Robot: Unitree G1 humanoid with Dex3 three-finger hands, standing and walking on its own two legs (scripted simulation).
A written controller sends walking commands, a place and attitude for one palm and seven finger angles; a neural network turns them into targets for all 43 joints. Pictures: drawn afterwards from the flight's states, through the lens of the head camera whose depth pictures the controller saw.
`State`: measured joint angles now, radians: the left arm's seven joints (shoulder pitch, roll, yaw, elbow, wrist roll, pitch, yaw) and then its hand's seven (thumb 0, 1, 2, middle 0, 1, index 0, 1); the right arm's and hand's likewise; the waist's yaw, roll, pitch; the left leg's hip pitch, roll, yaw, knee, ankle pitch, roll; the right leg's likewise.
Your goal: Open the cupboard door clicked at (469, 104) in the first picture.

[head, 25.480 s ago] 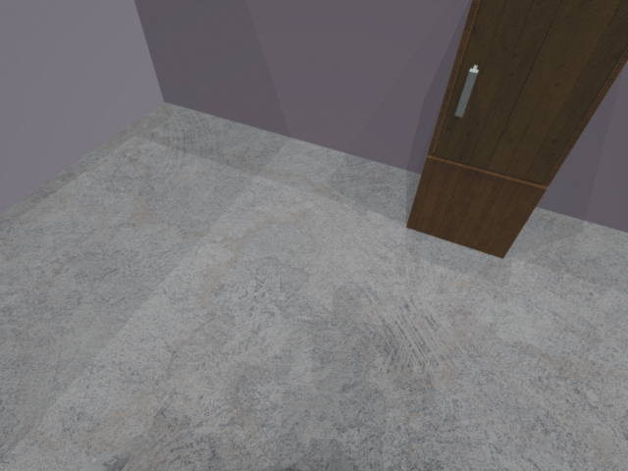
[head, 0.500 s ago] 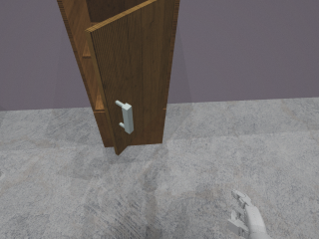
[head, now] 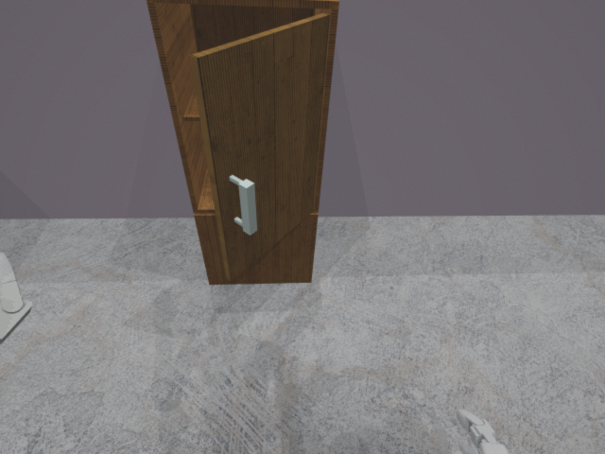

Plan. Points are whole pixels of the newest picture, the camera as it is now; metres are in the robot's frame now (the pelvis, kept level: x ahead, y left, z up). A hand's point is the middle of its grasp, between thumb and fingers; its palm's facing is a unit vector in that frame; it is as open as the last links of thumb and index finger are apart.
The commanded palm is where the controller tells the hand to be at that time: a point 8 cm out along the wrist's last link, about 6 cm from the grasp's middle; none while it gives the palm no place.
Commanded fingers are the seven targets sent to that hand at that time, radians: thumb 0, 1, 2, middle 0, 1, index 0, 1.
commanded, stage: stop stepping back and stand still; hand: left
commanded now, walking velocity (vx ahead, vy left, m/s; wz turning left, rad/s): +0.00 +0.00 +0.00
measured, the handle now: (242, 204) +0.65 +0.16 -0.07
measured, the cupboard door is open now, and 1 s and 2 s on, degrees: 49 49 49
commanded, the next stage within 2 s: let the arm hang, fingers relaxed in 0.72 s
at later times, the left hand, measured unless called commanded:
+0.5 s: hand (3, 391) +0.13 +0.25 +0.18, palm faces +0.51 -0.70 -0.50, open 7.4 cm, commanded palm +0.06 +0.28 +0.19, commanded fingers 0.00 0.90 0.90 -0.20 -0.30 -0.20 -0.30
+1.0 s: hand out of the picture +0.10 +0.23 -0.05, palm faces +0.12 -0.90 -0.41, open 7.4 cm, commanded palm none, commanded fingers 0.00 0.90 0.90 -0.20 -0.30 -0.20 -0.30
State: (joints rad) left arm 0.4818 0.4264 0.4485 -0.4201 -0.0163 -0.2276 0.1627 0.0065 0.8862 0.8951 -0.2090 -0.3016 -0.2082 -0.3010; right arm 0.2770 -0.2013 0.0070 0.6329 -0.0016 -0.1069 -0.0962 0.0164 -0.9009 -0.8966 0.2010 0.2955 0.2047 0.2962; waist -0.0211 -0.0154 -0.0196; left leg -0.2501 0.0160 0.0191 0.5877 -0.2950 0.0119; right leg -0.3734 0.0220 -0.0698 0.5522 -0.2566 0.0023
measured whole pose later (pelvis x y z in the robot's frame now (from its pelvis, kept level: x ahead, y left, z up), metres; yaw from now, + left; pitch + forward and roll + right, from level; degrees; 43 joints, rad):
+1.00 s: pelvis -0.07 -0.02 +0.00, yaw +5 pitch -1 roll +1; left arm 0.23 0.31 0.08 0.44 0.04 0.02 0.00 0.00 0.90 0.90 -0.19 -0.30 -0.19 -0.30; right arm 0.14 -0.28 -0.01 0.83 -0.02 -0.05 0.02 0.01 -0.90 -0.90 0.20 0.30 0.21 0.30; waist -0.02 0.06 -0.02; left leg -0.32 -0.03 0.04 0.57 -0.24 0.04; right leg -0.36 0.02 -0.02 0.57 -0.21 -0.04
